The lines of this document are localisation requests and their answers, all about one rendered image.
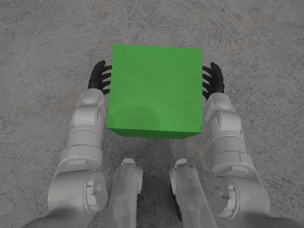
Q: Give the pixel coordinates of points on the robot right forearm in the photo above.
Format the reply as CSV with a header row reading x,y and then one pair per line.
x,y
226,138

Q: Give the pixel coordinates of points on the robot left upper arm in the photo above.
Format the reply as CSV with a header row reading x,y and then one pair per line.
x,y
74,198

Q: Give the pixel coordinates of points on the left robot thigh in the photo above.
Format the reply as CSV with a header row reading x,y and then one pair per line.
x,y
122,208

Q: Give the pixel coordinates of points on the robot left forearm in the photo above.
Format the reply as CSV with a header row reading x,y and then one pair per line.
x,y
83,149

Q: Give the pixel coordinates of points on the robot right upper arm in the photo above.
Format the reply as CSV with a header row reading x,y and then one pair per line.
x,y
244,203

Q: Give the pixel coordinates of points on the robot thigh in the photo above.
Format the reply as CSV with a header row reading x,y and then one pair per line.
x,y
122,208
194,208

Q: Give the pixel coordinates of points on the robot left hand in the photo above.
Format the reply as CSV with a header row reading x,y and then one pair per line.
x,y
97,77

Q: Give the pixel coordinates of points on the carton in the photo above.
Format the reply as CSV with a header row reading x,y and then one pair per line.
x,y
155,92

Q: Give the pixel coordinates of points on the right robot thigh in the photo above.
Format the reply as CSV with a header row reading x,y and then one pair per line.
x,y
194,208

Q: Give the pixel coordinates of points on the robot right hand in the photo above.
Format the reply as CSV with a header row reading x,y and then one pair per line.
x,y
215,81

